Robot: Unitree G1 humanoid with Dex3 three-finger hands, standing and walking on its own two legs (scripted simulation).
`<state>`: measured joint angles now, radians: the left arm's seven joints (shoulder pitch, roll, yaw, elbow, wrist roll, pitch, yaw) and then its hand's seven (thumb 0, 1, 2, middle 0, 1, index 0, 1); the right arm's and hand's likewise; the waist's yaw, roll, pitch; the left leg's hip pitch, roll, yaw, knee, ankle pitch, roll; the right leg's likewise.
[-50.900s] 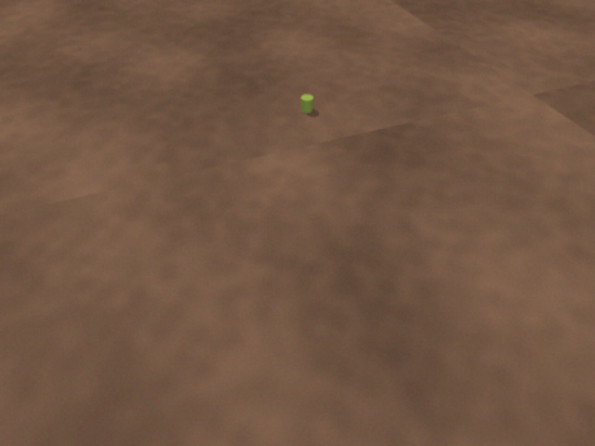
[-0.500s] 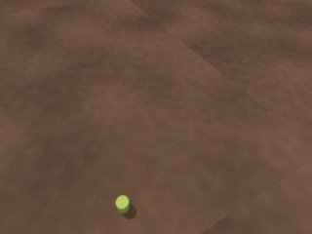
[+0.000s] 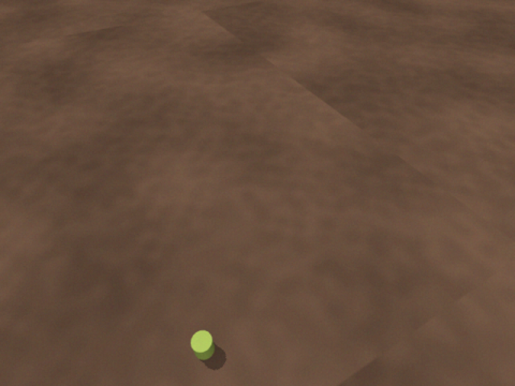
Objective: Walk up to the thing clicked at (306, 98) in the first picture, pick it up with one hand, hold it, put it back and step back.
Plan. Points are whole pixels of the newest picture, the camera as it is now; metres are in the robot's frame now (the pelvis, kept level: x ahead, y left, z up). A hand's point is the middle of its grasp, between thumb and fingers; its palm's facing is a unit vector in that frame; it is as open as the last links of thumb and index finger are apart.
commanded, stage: stand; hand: left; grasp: from above
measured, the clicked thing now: (203, 345) +0.43 +0.23 -0.74
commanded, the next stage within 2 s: step back in 1.52 s
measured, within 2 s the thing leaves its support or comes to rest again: neither
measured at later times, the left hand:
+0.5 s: hand out of the picture +0.06 +0.21 -0.17, palm faces +0.01 -0.96 -0.28, open 7.3 cm
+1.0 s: hand out of the picture +0.03 +0.19 -0.18, palm faces +0.01 -0.97 -0.23, open 7.3 cm
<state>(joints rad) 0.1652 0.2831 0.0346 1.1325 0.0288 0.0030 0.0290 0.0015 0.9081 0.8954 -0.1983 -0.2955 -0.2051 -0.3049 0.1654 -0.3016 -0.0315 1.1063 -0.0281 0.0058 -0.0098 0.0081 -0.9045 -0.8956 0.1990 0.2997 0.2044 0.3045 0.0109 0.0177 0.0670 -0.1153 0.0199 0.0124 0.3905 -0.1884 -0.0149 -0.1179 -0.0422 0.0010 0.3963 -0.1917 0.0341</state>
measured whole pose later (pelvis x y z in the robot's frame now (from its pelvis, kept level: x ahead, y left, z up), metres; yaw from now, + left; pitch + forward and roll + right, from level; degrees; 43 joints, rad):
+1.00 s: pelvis +0.01 +0.00 +0.00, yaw -1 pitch -3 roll +0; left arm 0.21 0.18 0.02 1.17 0.02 0.01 0.03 0.00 0.91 0.90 -0.20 -0.30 -0.20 -0.30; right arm 0.22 -0.20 -0.01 1.17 -0.02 0.01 -0.02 0.01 -0.91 -0.90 0.20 0.30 0.20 0.30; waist 0.00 0.01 0.05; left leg -0.12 0.03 0.03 0.39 -0.21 -0.02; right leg -0.14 -0.03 0.02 0.39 -0.20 0.03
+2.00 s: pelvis -0.06 +0.00 -0.02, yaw -1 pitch +0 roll +0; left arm 0.04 0.37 0.06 0.88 0.04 0.03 0.02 0.00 0.91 0.90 -0.20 -0.30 -0.21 -0.30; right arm 0.11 -0.44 -0.05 0.93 0.00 0.05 0.00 0.00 -0.91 -0.90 0.20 0.30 0.20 0.30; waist 0.01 0.02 0.16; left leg -0.39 -0.07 -0.07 1.00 -0.52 0.00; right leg -0.43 -0.03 0.02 0.63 -0.19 0.00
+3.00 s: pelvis -0.30 +0.04 -0.01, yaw -3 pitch -2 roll -2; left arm 0.15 0.41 0.09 0.80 0.02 0.06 0.01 0.00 0.91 0.90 -0.20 -0.30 -0.21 -0.30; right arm 0.18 -0.37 -0.03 0.85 -0.04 0.02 -0.01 0.01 -0.90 -0.90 0.20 0.30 0.21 0.31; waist 0.00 -0.03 0.18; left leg -0.32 0.02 -0.02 0.60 -0.24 0.03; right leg -0.46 0.11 0.16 1.20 -0.50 0.01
